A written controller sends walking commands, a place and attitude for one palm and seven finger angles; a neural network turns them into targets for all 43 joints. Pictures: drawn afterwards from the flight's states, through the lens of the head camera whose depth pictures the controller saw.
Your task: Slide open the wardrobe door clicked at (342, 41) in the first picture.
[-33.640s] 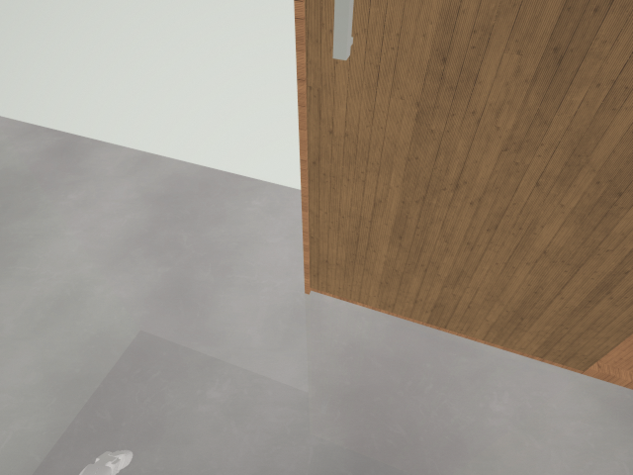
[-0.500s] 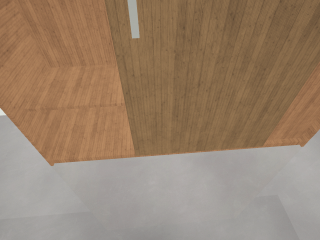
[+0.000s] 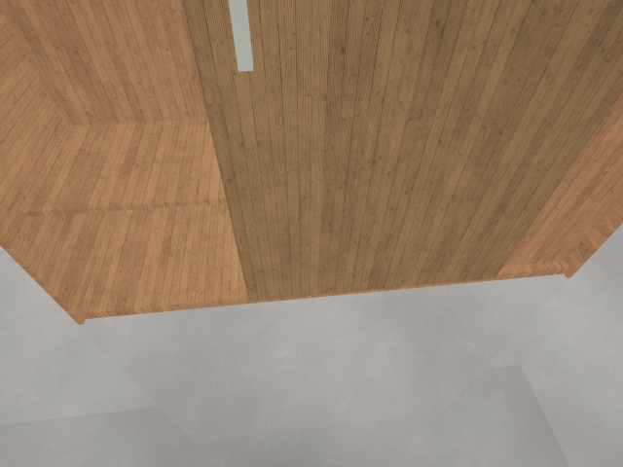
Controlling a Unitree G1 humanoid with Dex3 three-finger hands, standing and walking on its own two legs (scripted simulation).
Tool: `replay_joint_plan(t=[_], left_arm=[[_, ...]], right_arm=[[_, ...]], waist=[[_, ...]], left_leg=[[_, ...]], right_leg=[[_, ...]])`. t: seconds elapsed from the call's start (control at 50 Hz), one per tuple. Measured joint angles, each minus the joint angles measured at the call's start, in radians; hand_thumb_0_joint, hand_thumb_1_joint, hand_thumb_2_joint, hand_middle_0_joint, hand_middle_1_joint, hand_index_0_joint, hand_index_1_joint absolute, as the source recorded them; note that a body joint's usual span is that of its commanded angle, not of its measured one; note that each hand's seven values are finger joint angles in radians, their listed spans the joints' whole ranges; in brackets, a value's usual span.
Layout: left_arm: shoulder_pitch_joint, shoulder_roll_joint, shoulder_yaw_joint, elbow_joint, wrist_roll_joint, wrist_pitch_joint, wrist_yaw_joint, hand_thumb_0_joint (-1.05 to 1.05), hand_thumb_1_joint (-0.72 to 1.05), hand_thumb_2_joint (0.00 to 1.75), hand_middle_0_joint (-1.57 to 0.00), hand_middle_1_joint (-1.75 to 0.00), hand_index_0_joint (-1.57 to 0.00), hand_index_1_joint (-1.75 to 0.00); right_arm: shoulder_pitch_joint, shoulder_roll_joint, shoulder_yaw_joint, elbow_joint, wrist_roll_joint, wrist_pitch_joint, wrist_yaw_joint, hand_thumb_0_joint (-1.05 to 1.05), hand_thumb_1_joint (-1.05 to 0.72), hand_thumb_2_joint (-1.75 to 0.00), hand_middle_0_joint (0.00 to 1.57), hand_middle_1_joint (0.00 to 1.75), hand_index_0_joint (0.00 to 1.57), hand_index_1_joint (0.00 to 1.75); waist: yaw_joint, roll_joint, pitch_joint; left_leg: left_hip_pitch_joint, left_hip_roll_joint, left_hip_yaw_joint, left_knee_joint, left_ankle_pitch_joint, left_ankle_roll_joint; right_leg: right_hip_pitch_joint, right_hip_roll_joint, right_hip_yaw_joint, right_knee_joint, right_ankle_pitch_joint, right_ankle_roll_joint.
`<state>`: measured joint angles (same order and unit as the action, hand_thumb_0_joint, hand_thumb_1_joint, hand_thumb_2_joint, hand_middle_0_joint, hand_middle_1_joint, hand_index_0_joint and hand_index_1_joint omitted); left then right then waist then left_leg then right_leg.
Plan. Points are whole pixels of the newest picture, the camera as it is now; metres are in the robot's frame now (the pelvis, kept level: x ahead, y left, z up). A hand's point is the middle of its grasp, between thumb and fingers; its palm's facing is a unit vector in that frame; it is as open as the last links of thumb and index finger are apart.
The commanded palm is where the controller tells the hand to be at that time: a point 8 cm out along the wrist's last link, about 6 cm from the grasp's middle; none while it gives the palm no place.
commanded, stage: look to check the result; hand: left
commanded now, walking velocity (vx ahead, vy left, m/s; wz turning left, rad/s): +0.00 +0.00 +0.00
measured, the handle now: (240, 19) +0.74 +0.15 +0.23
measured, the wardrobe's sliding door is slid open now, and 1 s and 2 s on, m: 0.59 0.59 0.59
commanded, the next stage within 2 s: stand and wait in 0.38 s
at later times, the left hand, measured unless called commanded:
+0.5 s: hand out of the picture +0.08 +0.24 -0.16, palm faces -0.04 -0.94 -0.33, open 7.3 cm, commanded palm none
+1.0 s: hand out of the picture +0.08 +0.23 -0.16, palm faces -0.05 -0.94 -0.33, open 7.3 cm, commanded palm none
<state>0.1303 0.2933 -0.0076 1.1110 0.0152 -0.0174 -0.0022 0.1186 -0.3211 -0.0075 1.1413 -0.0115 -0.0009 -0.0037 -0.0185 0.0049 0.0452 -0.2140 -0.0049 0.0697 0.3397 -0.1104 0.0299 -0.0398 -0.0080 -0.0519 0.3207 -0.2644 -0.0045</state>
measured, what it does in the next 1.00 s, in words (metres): stands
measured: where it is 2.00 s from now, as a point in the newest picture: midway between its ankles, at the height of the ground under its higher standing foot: outside the picture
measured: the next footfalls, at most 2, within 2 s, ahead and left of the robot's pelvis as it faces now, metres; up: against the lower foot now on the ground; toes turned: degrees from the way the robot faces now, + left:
none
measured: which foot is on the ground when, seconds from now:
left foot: down 0.00-1.00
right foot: down 0.00-1.00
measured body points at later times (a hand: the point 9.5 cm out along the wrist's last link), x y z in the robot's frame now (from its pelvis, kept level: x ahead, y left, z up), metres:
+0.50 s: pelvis +0.02 +0.00 +0.00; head +0.03 -0.01 +0.45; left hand +0.08 +0.29 -0.13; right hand +0.10 -0.30 -0.14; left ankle +0.05 +0.10 -0.75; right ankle -0.06 -0.11 -0.75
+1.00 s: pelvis +0.02 -0.01 +0.00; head +0.03 -0.01 +0.45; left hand +0.09 +0.28 -0.13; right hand +0.08 -0.31 -0.14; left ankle +0.05 +0.10 -0.75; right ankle -0.06 -0.11 -0.75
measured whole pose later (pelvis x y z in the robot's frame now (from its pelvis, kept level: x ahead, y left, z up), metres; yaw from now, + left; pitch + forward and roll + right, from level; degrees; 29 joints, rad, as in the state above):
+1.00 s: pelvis +0.02 -0.01 +0.00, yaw -1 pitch -2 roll +0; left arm 0.14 0.32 -0.01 1.12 0.01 -0.02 0.00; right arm 0.11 -0.33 0.00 1.14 -0.01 0.00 -0.01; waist -0.01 0.00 0.05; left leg -0.17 0.01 0.07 0.32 -0.13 0.01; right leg 0.02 0.00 -0.04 0.27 -0.26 -0.02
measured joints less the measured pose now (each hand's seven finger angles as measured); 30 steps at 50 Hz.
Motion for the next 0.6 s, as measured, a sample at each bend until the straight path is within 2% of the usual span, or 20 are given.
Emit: replay_joint_plan(t=[0.36,0.6], left_arm=[[0.008,0.028,0.004,0.016,-0.002,0.003,0.005,0.00,0.91,0.90,-0.20,-0.30,-0.20,-0.30],[0.001,0.027,0.003,0.009,0.000,0.001,0.006,0.00,0.91,0.90,-0.20,-0.30,-0.20,-0.30]], right_arm=[[-0.032,-0.004,0.004,-0.007,0.003,0.001,-0.002,0.01,-0.90,-0.90,0.20,0.30,0.20,0.30],[-0.036,-0.008,0.006,-0.011,0.004,0.000,-0.001,0.01,-0.90,-0.90,0.20,0.30,0.20,0.30]], waist=[[0.014,0.002,0.002],[0.014,-0.003,-0.008]], left_leg=[[0.022,0.000,0.001,-0.007,-0.015,-0.005],[0.038,0.001,0.003,-0.015,-0.019,-0.009]], right_leg=[[0.030,0.001,0.002,-0.028,-0.003,-0.003],[0.046,0.002,0.005,-0.038,-0.006,-0.005]])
